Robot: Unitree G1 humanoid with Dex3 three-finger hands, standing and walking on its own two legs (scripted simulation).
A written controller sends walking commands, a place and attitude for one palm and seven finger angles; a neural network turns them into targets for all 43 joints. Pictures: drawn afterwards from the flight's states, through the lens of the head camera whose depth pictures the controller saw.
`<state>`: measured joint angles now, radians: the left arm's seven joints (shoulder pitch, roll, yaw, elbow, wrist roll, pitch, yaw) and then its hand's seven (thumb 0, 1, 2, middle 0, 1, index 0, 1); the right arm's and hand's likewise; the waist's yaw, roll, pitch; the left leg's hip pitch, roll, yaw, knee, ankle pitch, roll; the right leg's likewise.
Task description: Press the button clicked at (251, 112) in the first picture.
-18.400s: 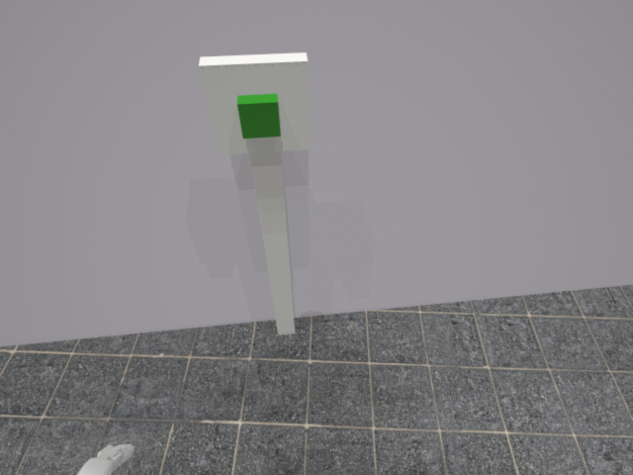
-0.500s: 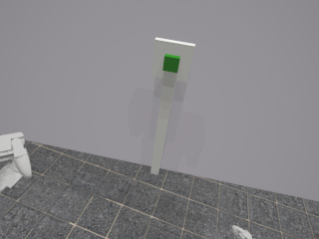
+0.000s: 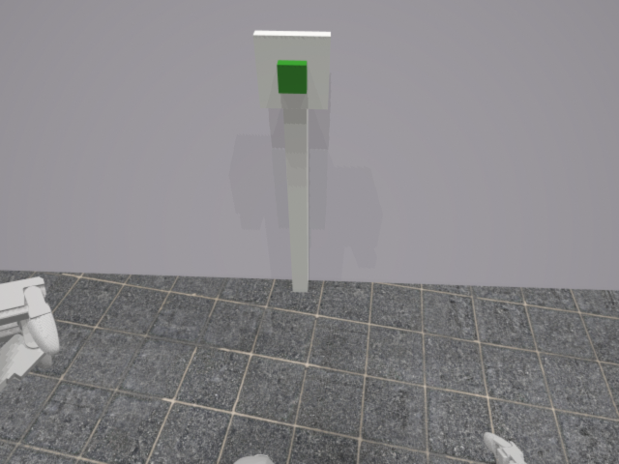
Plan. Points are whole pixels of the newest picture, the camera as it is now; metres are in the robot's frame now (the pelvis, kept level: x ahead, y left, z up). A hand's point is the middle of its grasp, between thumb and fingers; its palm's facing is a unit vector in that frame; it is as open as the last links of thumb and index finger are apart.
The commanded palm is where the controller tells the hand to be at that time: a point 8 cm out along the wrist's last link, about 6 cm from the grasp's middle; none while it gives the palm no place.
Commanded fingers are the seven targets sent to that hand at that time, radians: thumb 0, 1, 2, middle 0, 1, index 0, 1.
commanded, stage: stop stepping back and stand still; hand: left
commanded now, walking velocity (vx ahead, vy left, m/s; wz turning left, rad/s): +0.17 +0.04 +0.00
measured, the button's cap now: (292, 76) +0.87 +0.09 +0.13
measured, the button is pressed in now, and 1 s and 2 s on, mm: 0 0 0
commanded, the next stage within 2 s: let the arm hang, fingers relaxed in 0.80 s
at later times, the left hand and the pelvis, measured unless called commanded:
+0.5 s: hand (98, 294) +0.23 +0.23 +0.17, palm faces +0.29 -0.79 -0.54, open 3.1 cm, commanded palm +0.17 +0.28 +0.19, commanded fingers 0.00 0.90 0.90 -1.30 -1.50 -1.30 -1.50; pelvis +0.04 +0.00 +0.01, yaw +0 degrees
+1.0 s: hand (124, 337) +0.26 +0.26 +0.05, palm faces +0.11 -0.86 -0.50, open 3.0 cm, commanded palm none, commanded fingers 0.00 0.90 0.90 -1.08 -1.26 -1.08 -1.26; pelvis +0.04 +0.02 +0.00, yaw +0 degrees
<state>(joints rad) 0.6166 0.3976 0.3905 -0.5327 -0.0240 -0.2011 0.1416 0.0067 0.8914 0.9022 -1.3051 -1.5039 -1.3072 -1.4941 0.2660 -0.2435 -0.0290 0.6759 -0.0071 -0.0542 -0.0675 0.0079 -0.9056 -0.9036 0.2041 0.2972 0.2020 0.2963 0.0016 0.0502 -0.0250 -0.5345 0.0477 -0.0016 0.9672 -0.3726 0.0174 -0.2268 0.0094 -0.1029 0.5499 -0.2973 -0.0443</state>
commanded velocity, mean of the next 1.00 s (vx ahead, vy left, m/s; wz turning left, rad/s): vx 0.00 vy -0.02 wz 0.00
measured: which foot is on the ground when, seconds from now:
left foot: up 0.00-0.16, down 0.18-1.00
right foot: down 0.00-1.00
